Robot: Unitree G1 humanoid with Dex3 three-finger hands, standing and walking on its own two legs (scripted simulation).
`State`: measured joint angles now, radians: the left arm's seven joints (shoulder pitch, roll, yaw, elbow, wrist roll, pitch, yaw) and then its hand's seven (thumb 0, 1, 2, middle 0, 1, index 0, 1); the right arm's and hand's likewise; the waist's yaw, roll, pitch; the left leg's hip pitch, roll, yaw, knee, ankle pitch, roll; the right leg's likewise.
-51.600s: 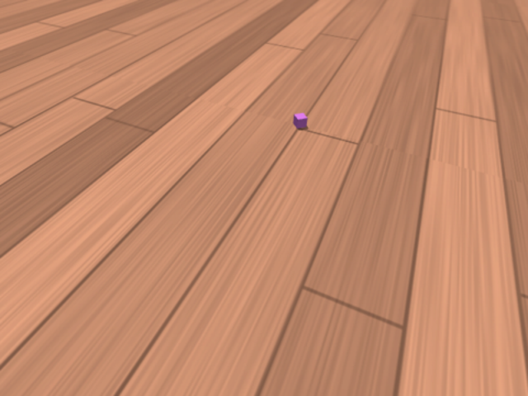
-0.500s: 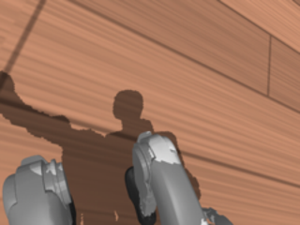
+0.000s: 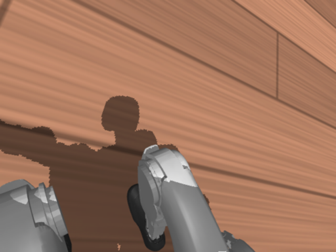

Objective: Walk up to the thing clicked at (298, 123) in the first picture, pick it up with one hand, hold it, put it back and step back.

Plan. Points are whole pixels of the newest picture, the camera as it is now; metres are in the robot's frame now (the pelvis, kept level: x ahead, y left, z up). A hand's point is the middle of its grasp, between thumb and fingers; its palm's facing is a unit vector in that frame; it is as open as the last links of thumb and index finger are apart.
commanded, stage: rest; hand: left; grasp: from above
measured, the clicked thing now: out of the picture +0.46 +0.38 -0.26
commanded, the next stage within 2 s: open in 0.72 s
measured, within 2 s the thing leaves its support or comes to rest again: rests again in 0.36 s
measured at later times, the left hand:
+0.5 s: hand out of the picture +0.46 +0.37 -0.23, palm faces -0.39 -0.19 -0.90, open 9.8 cm
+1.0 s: hand out of the picture +0.45 +0.37 -0.23, palm faces -0.39 -0.19 -0.90, open 9.9 cm
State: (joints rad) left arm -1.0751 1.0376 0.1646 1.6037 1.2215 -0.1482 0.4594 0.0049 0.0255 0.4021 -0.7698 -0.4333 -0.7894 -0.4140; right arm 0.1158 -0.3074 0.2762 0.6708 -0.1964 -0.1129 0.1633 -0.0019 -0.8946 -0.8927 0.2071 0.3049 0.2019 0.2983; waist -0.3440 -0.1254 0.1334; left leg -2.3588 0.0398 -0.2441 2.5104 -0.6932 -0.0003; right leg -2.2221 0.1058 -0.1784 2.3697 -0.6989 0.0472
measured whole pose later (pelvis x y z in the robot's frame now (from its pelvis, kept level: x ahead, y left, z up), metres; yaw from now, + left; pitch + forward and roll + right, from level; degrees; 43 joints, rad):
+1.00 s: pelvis -0.01 +0.00 +0.00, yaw -2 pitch +26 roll -15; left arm -1.13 1.13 0.11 1.72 1.19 -0.15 0.53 0.00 0.04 0.45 -0.70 -0.49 -0.71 -0.48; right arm 0.09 -0.34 0.37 0.63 -0.22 -0.20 0.19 0.00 -0.90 -0.90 0.21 0.31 0.20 0.30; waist -0.38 -0.17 0.19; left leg -2.34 0.05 -0.28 2.53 -0.69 0.00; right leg -2.19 0.12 -0.21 2.35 -0.68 0.06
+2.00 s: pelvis -0.01 +0.00 +0.00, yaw -3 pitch +26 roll -16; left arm -1.13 1.15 0.11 1.68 1.17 -0.15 0.52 0.00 -0.54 1.03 -0.11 -0.99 -0.08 -1.01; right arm 0.08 -0.35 0.39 0.61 -0.23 -0.20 0.18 0.00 -0.89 -0.90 0.21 0.31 0.20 0.30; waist -0.38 -0.18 0.21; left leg -2.33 0.05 -0.29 2.52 -0.69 0.00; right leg -2.18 0.13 -0.22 2.34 -0.67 0.06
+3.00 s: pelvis -0.02 -0.01 +0.02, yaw +4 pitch +31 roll -11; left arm -1.06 0.96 0.07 1.30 1.21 -0.19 0.19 0.00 -0.45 0.95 -0.16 -0.91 -0.14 -0.93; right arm 0.16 -0.31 0.19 0.63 -0.13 0.04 0.09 0.00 -0.90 -0.90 0.21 0.30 0.20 0.30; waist -0.27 -0.04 0.04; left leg -2.35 0.02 -0.18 2.39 -0.61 0.00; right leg -2.22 0.07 -0.13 2.30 -0.65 0.04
